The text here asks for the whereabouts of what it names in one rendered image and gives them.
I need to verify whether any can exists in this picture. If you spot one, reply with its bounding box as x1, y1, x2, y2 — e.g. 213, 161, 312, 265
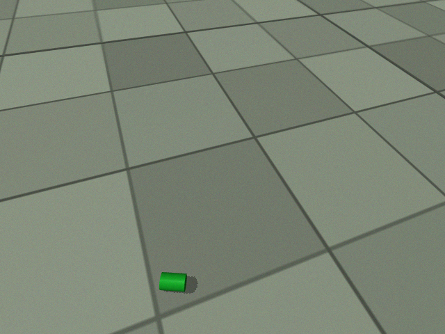
159, 272, 187, 292

